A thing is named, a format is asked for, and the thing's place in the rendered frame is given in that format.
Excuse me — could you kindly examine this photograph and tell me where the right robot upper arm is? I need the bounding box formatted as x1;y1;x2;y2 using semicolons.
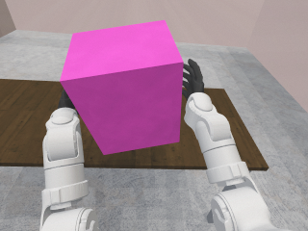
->
211;186;292;231

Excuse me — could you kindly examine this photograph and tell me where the left robot forearm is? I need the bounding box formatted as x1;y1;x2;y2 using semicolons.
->
39;107;90;231

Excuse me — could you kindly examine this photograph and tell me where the left robot upper arm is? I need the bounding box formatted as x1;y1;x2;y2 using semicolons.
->
41;207;99;231

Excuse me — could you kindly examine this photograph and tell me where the table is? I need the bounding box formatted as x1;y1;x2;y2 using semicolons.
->
0;79;269;223

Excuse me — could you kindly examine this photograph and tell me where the right robot forearm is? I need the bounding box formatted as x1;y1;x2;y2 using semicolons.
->
184;92;271;221

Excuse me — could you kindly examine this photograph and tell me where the robot left hand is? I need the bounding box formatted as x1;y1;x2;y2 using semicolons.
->
58;90;79;115

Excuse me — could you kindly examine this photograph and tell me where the carton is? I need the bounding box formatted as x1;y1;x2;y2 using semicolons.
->
60;20;184;155

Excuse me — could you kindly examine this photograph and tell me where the robot right hand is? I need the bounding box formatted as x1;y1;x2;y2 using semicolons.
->
182;59;205;101

